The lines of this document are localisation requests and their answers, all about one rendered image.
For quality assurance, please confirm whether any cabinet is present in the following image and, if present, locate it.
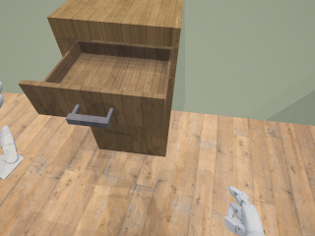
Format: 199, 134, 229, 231
47, 0, 184, 157

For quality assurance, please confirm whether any drawer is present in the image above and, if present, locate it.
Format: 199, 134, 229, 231
18, 40, 173, 129

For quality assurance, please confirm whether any robot left hand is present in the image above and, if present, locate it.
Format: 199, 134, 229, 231
0, 82, 24, 180

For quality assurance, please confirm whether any handle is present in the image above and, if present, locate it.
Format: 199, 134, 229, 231
66, 104, 114, 129

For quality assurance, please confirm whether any robot right hand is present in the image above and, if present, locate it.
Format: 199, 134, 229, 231
224, 186, 264, 236

